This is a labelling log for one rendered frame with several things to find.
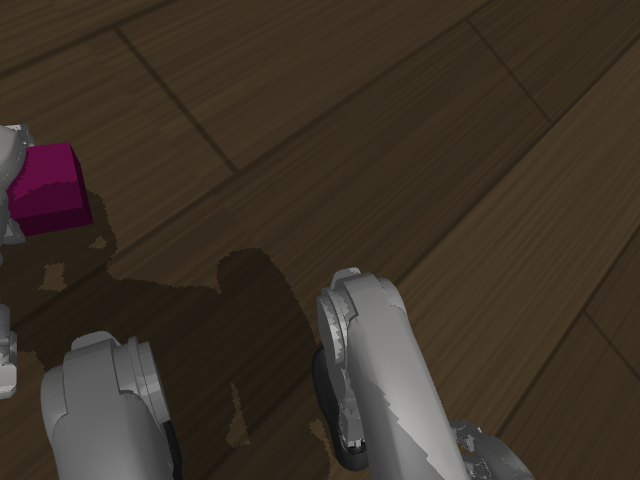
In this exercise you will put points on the left robot foot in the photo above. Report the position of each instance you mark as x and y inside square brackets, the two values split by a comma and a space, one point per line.
[174, 449]

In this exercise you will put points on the left robot hand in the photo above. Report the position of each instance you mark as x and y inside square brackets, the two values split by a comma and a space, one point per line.
[14, 140]

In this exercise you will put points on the right robot foot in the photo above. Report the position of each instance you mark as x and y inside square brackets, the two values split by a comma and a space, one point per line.
[351, 458]

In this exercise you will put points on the left robot arm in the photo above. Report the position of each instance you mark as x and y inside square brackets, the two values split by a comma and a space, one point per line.
[8, 339]

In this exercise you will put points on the right robot hand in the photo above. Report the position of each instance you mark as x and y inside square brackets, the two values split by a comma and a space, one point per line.
[493, 460]

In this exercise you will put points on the carton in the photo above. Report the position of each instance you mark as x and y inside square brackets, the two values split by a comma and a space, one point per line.
[49, 193]

